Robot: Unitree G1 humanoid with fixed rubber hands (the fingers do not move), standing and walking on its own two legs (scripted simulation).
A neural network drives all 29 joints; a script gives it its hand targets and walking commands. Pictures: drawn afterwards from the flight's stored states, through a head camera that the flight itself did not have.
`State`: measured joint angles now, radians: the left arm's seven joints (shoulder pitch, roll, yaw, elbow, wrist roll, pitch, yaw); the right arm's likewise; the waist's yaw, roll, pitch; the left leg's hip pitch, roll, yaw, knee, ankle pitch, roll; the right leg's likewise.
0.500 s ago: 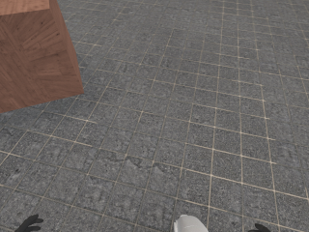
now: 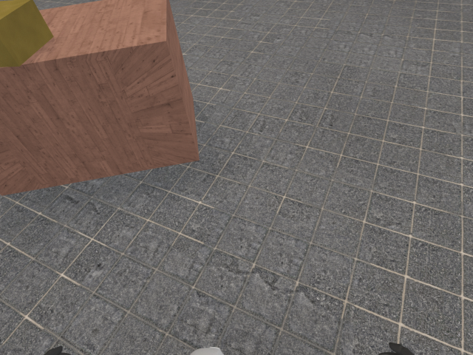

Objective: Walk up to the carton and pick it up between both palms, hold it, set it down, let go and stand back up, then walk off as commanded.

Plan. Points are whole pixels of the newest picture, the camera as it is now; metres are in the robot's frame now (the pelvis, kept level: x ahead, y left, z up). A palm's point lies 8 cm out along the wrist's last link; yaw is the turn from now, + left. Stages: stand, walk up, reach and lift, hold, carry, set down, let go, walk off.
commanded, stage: walk up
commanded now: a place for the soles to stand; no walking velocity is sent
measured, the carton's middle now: (1, 33) +1.29 +1.03 +0.04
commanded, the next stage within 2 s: none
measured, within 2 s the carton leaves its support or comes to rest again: neither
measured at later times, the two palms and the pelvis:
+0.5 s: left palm (35, 316) +0.20 +0.39 -0.05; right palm (377, 333) +0.18 -0.22 -0.12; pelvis +0.10 +0.07 +0.00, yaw +4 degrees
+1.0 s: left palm out of the picture +0.24 +0.55 -0.07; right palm (293, 273) +0.29 -0.08 -0.10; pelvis +0.18 +0.21 +0.00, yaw +9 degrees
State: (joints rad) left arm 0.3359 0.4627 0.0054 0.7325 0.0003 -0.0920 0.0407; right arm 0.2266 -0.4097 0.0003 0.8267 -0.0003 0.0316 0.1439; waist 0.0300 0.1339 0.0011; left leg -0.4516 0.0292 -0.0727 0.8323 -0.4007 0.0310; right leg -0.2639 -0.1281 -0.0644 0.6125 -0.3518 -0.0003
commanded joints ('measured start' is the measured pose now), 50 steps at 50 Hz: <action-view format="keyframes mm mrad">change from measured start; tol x32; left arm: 1 -150 309 137 -2 18 -13 -1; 21 250 289 155 85 17 -44 45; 50 -15 199 95 9 -6 -5 12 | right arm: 1 109 -208 -155 -57 -41 -44 -5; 50 96 -242 -143 -67 -31 -49 -75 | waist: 1 -154 -288 -72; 4 -158 162 -59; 37 -27 -397 0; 41 -180 158 -74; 50 -115 60 -67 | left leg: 1 183 0 91 -342 103 -30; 5 421 215 -658 -604 46 140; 19 197 51 -155 -263 615 132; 23 -384 -43 -82 300 -126 -44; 39 169 -10 98 -369 123 -25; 43 424 220 -622 -601 8 133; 50 516 110 -309 -446 497 159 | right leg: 1 11 -140 -55 45 132 -125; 4 -530 146 -58 555 -302 -22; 13 -422 70 22 221 -150 -7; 19 83 114 -17 -162 177 -41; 22 625 -368 529 -235 287 -236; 26 181 -307 361 -343 -145 -243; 35 117 -252 119 -246 40 -217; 39 68 -157 -64 117 304 -118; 42 -523 130 -41 581 -308 -21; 50 -426 48 24 299 -137 -9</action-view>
